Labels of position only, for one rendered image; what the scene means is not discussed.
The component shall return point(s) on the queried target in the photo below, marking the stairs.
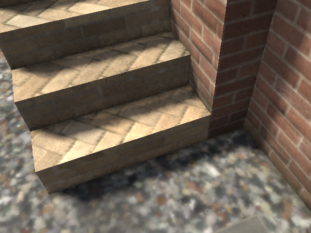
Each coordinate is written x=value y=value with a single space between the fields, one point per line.
x=102 y=85

